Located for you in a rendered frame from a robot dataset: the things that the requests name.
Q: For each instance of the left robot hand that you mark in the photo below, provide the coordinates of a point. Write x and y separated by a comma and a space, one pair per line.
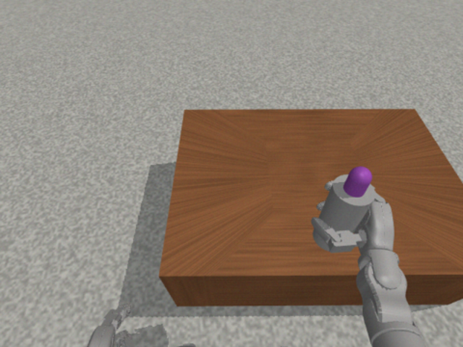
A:
104, 335

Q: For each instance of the right robot arm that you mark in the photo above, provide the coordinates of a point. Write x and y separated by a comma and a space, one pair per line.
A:
387, 315

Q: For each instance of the bottle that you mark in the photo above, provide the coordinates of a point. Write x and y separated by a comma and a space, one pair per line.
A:
349, 199

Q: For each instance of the right robot hand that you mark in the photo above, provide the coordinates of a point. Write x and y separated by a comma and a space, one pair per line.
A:
376, 229

